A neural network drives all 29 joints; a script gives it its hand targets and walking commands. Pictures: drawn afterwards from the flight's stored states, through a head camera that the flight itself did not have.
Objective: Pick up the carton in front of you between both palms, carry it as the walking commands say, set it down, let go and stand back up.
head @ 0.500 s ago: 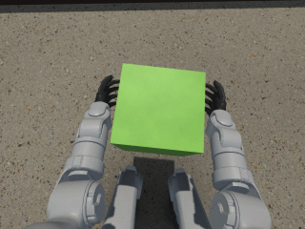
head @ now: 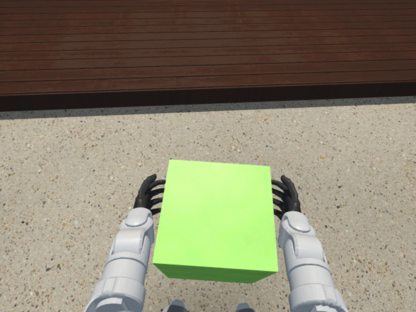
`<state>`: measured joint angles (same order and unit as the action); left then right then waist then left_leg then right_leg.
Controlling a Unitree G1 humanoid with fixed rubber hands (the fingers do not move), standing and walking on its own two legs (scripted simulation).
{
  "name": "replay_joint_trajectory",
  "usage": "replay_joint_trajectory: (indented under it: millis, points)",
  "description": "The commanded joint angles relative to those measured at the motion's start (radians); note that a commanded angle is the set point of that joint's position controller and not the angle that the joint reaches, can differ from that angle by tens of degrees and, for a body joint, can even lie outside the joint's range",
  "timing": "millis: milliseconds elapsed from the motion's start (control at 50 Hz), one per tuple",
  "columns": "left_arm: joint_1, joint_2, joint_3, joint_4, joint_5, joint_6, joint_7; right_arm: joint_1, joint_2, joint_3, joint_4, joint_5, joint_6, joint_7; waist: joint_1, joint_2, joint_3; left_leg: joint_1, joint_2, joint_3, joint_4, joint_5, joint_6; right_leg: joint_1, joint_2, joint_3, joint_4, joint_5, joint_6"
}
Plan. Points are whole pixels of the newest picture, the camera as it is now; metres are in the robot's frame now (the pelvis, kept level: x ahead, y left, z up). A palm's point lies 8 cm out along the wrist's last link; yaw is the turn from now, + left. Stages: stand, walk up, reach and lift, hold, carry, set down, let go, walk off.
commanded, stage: reach and lift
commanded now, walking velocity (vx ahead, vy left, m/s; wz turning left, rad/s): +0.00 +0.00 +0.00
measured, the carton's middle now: (214, 227) +0.33 +0.00 -0.11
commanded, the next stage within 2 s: hold in 1.40 s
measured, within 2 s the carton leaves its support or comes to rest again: neither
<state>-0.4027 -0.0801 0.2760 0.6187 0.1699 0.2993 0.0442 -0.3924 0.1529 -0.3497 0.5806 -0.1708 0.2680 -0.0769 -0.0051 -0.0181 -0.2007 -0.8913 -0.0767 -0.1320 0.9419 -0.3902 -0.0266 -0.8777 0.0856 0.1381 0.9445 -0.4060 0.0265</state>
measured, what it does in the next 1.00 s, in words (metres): rises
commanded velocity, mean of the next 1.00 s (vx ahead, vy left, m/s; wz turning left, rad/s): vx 0.00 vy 0.00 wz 0.00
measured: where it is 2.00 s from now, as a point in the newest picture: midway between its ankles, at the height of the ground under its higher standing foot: outside the picture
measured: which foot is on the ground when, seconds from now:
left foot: down 0.00-1.00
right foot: down 0.00-1.00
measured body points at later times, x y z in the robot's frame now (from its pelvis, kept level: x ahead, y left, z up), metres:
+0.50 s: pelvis +0.01 +0.00 +0.06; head -0.02 +0.00 +0.51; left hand +0.31 +0.15 +0.07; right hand +0.32 -0.16 +0.08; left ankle +0.03 +0.13 -0.68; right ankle +0.02 -0.13 -0.68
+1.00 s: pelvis +0.01 +0.00 +0.06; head -0.02 +0.00 +0.51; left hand +0.32 +0.15 +0.08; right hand +0.32 -0.15 +0.09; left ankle +0.03 +0.13 -0.68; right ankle +0.02 -0.13 -0.68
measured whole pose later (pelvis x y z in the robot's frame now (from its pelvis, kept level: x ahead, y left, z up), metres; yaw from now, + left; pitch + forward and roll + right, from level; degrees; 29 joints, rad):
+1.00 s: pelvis +0.01 +0.00 +0.06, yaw +0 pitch -3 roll +0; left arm -0.28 -0.16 0.25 0.35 0.29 0.65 0.01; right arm -0.31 0.17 -0.29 0.37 -0.30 0.61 0.00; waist 0.00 -0.01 -0.01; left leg -0.15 -0.04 -0.13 0.42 -0.21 -0.01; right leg -0.15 0.04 0.15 0.43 -0.22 0.01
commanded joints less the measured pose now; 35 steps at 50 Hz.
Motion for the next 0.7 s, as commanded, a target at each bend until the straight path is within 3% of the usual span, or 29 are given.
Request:
replay_joint_trajectory:
  millis: [0, 280, 460, 680]
  points:
    - [-0.493, -1.023, -0.566, -0.065, -0.126, -0.017, -0.235, -0.422, 1.013, 0.607, 0.053, 0.096, 0.031, 0.247, 0.005, 0.028, -0.444, 0.430, -0.045, 0.055, -0.188, 0.351, 0.015, 0.335, 0.041, -0.055, -0.197, 0.343, -0.010]
    - [-0.336, -1.023, -0.651, -0.274, -0.166, 0.192, -0.262, -0.240, 1.019, 0.690, -0.127, 0.136, 0.240, 0.296, 0.003, 0.013, -0.182, 0.756, -0.018, 0.045, -0.488, 0.449, 0.013, 0.683, 0.011, -0.043, -0.491, 0.467, -0.004]
    - [-0.405, -0.999, -0.529, -0.235, -0.115, 0.277, -0.289, -0.324, 0.988, 0.573, -0.086, 0.090, 0.320, 0.326, 0.010, 0.008, 0.027, 0.744, -0.012, 0.069, -0.557, 0.201, 0.024, 0.678, -0.003, -0.057, -0.571, 0.219, -0.016]
    - [-0.528, -1.039, -0.548, -0.244, -0.123, 0.276, -0.302, -0.446, 1.017, 0.581, -0.089, 0.094, 0.317, 0.339, 0.003, 0.019, -0.059, 0.779, -0.008, 0.072, -0.551, 0.194, 0.020, 0.714, -0.002, -0.065, -0.561, 0.207, -0.022]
